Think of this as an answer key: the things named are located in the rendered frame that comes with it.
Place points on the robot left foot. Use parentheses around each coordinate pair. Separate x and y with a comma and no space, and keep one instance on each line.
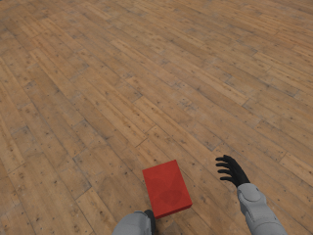
(151,216)

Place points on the right robot forearm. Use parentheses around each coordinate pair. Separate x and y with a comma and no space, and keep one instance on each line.
(260,219)

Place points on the robot right hand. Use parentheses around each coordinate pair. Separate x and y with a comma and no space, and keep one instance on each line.
(238,176)

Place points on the carton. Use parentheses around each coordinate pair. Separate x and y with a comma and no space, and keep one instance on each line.
(166,189)

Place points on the left robot thigh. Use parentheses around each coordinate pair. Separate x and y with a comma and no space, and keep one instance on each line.
(134,223)

